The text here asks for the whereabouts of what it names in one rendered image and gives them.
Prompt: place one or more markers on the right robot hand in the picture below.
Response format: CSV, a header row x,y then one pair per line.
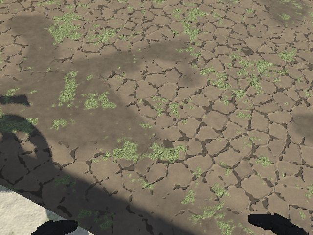
x,y
276,223

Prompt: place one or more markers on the left robot hand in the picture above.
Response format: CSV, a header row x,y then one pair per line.
x,y
60,227

